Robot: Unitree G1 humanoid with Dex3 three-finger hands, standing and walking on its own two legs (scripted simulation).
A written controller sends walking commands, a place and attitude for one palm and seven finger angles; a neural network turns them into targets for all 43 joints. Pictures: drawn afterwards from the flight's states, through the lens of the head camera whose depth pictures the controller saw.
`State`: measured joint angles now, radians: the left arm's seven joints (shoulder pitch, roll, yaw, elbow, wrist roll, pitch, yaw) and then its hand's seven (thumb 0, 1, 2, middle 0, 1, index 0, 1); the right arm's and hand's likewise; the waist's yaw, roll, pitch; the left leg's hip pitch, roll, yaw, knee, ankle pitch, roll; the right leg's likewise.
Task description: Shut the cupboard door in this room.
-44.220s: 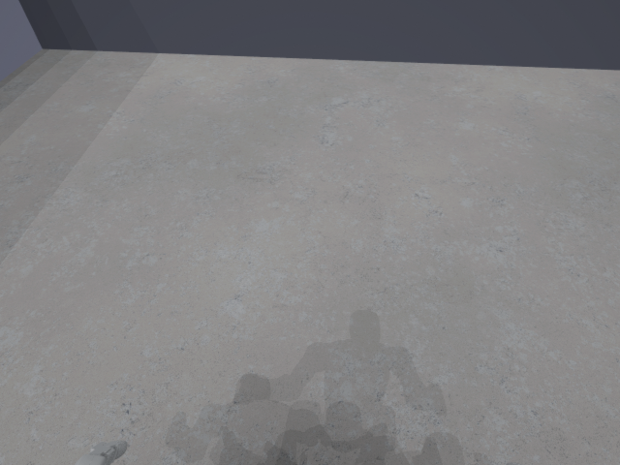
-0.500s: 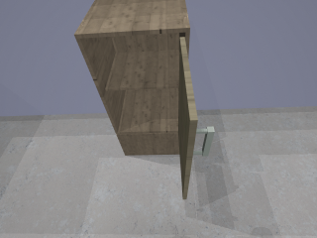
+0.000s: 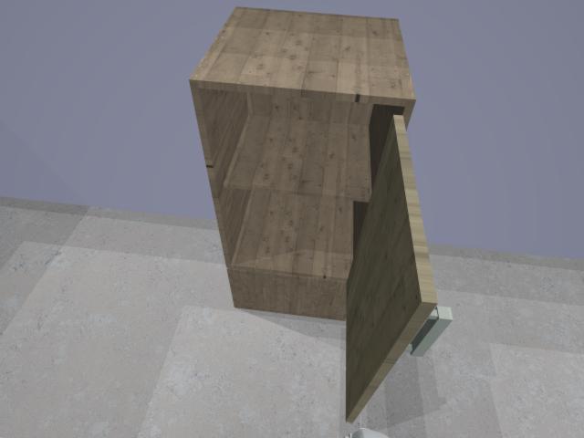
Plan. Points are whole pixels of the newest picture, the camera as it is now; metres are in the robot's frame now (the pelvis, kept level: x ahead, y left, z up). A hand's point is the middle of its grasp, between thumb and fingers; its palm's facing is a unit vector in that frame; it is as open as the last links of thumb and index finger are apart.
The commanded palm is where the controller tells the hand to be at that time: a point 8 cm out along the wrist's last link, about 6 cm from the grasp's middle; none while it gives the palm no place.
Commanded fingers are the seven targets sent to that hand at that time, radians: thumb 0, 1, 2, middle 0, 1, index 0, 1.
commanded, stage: stand and wait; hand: left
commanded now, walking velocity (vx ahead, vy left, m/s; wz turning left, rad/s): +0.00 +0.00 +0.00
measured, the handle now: (415, 332) +0.30 -0.17 -0.05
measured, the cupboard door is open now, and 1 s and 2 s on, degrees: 91 93 93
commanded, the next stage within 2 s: turn or walk to find it in 1.74 s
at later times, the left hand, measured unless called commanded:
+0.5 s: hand (201, 429) +0.17 +0.16 -0.18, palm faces +0.02 -0.98 -0.19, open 7.3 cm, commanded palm none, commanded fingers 0.00 0.90 0.90 -0.20 -0.30 -0.20 -0.30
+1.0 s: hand out of the picture +0.09 +0.14 -0.17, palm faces +0.00 -0.98 -0.19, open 7.4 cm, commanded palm none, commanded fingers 0.00 0.90 0.90 -0.20 -0.30 -0.20 -0.30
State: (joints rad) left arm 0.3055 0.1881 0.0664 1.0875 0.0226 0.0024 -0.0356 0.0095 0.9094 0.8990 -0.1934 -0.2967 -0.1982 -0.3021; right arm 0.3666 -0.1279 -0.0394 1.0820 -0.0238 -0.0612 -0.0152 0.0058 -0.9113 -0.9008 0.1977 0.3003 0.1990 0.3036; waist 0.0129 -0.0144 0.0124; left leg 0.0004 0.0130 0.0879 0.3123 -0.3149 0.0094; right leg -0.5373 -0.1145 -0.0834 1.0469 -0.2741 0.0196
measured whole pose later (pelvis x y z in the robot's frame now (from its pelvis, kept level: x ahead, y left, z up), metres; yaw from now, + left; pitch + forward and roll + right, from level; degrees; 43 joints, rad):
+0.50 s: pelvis +0.09 -0.02 -0.01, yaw -3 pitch -2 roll -2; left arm 0.18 0.16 0.04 1.05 0.02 -0.01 0.02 -0.01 0.93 0.90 -0.20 -0.30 -0.20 -0.30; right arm 0.21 -0.18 -0.05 1.05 -0.02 -0.01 -0.02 0.01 -0.93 -0.90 0.19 0.30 0.20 0.30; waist 0.01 0.03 0.03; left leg -0.32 0.08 0.06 0.66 -0.32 -0.05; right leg -0.26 -0.04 -0.17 0.52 -0.22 -0.02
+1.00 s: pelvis +0.11 -0.02 +0.00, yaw -3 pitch -1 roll +1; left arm 0.32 0.13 0.00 1.15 0.01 0.00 0.03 0.00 0.91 0.90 -0.19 -0.30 -0.20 -0.30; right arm 0.28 -0.15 -0.02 1.13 -0.01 -0.01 -0.03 0.01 -0.93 -0.90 0.20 0.30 0.20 0.30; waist 0.00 0.01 0.03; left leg -0.19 0.02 0.08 0.40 -0.19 0.00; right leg -0.10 -0.05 -0.06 0.42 -0.30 0.01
